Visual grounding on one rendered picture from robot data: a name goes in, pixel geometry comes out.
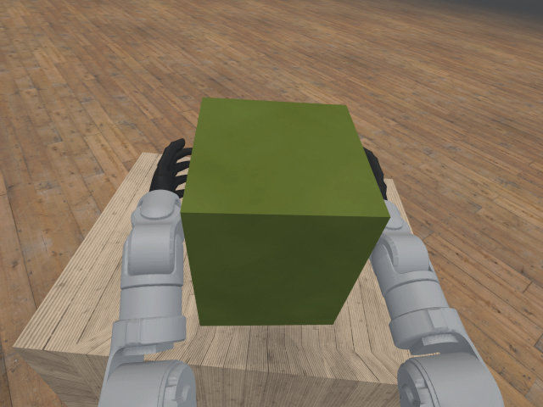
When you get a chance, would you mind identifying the robot left hand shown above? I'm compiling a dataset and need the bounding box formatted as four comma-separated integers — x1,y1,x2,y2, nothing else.
149,138,193,198

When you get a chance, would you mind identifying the robot left upper arm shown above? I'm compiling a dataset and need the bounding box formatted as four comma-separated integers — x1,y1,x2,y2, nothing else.
99,360,197,407

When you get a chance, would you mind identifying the robot left forearm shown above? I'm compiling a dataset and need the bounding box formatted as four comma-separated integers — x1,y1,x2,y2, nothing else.
98,190,186,407

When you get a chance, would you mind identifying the carton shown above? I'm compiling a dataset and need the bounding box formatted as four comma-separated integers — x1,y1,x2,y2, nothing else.
180,98,390,326

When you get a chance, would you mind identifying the pedestal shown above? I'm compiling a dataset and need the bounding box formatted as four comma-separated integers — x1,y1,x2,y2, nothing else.
13,152,440,407

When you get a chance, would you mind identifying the robot right upper arm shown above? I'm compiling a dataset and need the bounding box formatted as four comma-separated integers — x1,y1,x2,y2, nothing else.
397,352,503,407

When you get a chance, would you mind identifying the robot right forearm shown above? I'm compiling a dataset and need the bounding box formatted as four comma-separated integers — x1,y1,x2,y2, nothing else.
369,200,505,407

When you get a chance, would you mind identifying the robot right hand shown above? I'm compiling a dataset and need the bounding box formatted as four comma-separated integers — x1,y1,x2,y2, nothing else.
363,147,388,200

